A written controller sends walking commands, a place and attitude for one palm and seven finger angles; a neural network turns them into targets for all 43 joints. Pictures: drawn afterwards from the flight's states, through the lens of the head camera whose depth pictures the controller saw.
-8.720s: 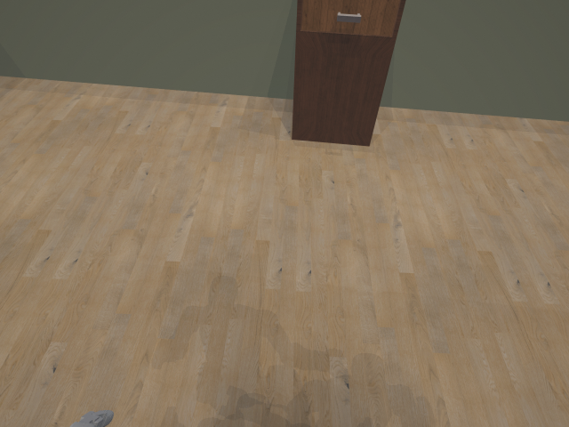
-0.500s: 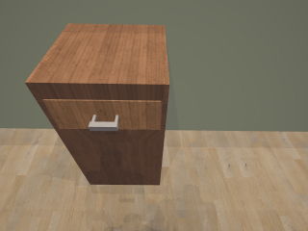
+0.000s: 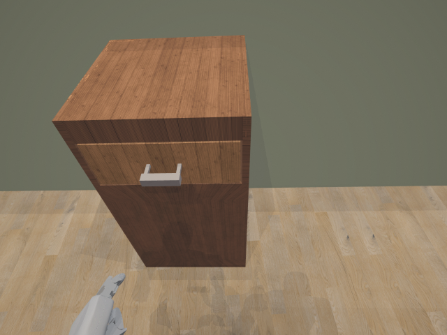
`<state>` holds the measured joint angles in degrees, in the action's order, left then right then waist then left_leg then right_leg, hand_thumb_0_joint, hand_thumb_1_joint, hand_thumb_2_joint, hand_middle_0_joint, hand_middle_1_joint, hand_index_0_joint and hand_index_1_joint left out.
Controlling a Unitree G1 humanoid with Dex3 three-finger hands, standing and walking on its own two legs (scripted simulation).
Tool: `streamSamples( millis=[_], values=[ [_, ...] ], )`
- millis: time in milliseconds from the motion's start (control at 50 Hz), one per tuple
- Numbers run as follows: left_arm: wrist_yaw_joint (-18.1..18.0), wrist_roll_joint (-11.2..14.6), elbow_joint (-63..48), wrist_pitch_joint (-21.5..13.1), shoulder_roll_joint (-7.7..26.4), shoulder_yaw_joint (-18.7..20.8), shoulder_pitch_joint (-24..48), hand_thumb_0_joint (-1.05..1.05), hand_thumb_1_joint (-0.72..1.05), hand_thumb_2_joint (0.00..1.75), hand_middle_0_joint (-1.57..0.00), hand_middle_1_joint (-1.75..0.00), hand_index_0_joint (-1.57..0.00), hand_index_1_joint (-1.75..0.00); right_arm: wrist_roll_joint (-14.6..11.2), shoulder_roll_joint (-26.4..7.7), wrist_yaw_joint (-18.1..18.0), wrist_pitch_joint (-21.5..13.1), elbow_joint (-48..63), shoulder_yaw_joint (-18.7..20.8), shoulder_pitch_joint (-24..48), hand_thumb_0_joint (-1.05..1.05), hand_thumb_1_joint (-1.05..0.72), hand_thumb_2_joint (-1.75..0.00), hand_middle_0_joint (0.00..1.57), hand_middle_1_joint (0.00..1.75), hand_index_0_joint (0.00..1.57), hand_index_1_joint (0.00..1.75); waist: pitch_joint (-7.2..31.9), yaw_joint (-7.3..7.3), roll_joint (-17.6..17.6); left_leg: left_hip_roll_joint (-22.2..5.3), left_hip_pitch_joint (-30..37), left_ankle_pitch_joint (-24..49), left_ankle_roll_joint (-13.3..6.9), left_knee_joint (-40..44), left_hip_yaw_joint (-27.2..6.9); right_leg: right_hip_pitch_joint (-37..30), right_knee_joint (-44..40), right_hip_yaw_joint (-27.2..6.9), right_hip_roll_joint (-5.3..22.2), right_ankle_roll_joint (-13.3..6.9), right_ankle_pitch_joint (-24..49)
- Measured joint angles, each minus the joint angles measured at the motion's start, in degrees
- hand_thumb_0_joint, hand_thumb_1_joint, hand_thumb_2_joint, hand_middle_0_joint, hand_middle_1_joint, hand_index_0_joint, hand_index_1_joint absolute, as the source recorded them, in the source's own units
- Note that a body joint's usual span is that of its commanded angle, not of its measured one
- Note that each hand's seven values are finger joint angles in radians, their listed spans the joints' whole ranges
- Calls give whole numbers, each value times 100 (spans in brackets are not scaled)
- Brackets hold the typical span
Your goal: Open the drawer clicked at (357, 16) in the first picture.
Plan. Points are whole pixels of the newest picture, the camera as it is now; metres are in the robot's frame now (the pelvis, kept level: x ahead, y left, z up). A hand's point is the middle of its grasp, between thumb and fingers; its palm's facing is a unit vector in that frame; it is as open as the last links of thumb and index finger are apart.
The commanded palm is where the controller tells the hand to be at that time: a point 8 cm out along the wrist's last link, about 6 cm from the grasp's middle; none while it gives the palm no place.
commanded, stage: raise the hand with hooked fingers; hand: left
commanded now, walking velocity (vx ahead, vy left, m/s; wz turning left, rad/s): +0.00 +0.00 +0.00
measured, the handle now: (162, 173) +0.51 +0.20 -0.06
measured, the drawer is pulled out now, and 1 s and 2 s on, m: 0.00 0.00 0.00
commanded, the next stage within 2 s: move the hooked fingers above the handle in 1.72 s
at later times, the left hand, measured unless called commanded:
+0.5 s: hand (113, 291) +0.20 +0.22 -0.02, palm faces +0.06 -0.07 -1.00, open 10.1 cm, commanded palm +0.18 +0.21 +0.03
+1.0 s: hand (108, 245) +0.26 +0.22 +0.04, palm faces +0.08 -0.08 -0.99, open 13.0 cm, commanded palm +0.23 +0.23 +0.10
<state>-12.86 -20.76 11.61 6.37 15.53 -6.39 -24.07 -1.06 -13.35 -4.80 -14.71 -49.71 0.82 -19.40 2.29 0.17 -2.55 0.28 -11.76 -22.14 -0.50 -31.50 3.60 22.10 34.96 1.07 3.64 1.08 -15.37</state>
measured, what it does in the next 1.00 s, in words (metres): stands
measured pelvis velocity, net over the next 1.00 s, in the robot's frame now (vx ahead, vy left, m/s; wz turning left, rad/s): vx -0.02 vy -0.01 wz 0.00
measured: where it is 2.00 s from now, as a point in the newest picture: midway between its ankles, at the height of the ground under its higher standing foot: outside the picture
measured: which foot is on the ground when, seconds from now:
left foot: down 0.00-1.00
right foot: down 0.00-1.00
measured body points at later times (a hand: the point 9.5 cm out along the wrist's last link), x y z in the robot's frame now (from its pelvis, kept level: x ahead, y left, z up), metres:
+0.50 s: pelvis -0.03 -0.03 -0.02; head +0.00 -0.05 +0.43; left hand +0.19 +0.22 +0.03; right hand +0.21 -0.21 -0.11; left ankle -0.06 +0.11 -0.73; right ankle +0.03 -0.14 -0.73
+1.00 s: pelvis -0.02 -0.01 +0.00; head +0.01 -0.04 +0.45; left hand +0.25 +0.23 +0.09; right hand +0.17 -0.25 -0.11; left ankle -0.06 +0.11 -0.73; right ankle +0.03 -0.14 -0.73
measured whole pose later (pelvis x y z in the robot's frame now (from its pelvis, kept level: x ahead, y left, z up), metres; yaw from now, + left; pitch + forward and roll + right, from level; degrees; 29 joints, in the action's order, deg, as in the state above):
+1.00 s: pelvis -0.02 -0.01 +0.00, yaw +0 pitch +4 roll +1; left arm -16.9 -58.4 4.1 3.0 21.3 -4.3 -4.7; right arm 1.4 -15.5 -1.7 3.3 -36.2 3.0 -7.9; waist 1.6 3.5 -3.2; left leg -0.3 -15.6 -21.0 -0.1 -32.6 3.3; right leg 25.2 34.4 1.1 3.0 0.6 -13.3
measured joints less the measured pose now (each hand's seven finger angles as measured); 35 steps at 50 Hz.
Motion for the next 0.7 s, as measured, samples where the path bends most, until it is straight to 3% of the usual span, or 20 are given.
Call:
streamSamples(
  millis=[80, 120, 200, 260, 320, 380, 540, 620, 700],
  values=[
    [-608, -2072, -686, -329, 14, 10, 489, 2, 81, 84, -21, -38, -21, -38, 325, -329, 335, 399, 1023, 162, 708, 2, -92, -90, 20, 30, 20, 30, 347, -52, -54, -35, -636, -145, 7, -479, 151, 687, 407, -164, -54, -56, -40],
    [-822, -2878, -821, -578, -71, 27, 510, 2, 76, 83, -21, -40, -21, -40, 365, -359, 535, 795, 1474, 216, 1075, 2, -92, -90, 20, 30, 20, 30, 444, 19, 40, -80, -851, -203, 25, -635, 287, 980, 583, -299, -121, -66, -40],
    [-1176, -4023, -891, -957, -180, -122, 300, 0, 67, 79, -22, -46, -22, -46, 344, -372, 772, 1428, 2128, 274, 1558, 1, -91, -90, 20, 30, 20, 30, 414, 261, 292, -137, -1139, -286, 69, -906, 367, 1329, 888, -384, -186, -121, -102],
    [-1520, -4544, -732, -915, -158, -211, 142, 0, 59, 76, -23, -50, -23, -50, 363, -337, 807, 1697, 2315, 301, 1729, 1, -91, -90, 20, 30, 20, 30, 372, 480, 414, -160, -1350, -350, 104, -1121, 289, 1505, 1082, -313, -184, -154, -179],
    [-1698, -4668, -563, -743, -43, -171, 189, 0, 51, 73, -24, -55, -24, -55, 425, -211, 720, 1819, 2249, 280, 1811, 1, -91, -90, 20, 30, 20, 30, 344, 624, 444, -172, -1537, -405, 134, -1328, 130, 1604, 1226, -165, -156, -177, -255],
    [-1689, -4537, -450, -627, 130, -39, 495, 0, 43, 70, -25, -59, -26, -59, 469, -29, 608, 1841, 2047, 187, 1845, 0, -91, -90, 20, 30, 20, 30, 273, 647, 353, -181, -1611, -451, 164, -1491, -54, 1564, 1295, 12, -126, -204, -315],
    [-976, -3992, -540, -386, 306, 133, 1337, 0, 24, 62, -27, -71, -27, -71, 445, 334, 466, 1861, 1638, -180, 1450, 1, -90, -90, 20, 30, 20, 30, 121, 429, -1, -171, -1272, -296, 170, -1184, -179, 1122, 895, 143, -111, -188, -161],
    [-651, -3961, -651, -467, 327, 141, 1401, 0, 16, 58, -27, -77, -28, -77, 405, 290, 441, 1883, 1555, -221, 1125, 1, -90, -90, 20, 30, 20, 30, 42, 347, -32, -150, -1040, -141, 135, -832, -81, 946, 602, 54, -119, -157, -13],
    [-606, -3964, -772, -616, 377, 196, 1312, 0, 6, 54, -28, -83, -28, -83, 381, 131, 412, 1878, 1467, -92, 890, 1, -90, -90, 21, 30, 20, 30, -20, 288, -43, -136, -896, -63, 110, -624, -22, 827, 415, 0, -123, -129, 71]
  ],
)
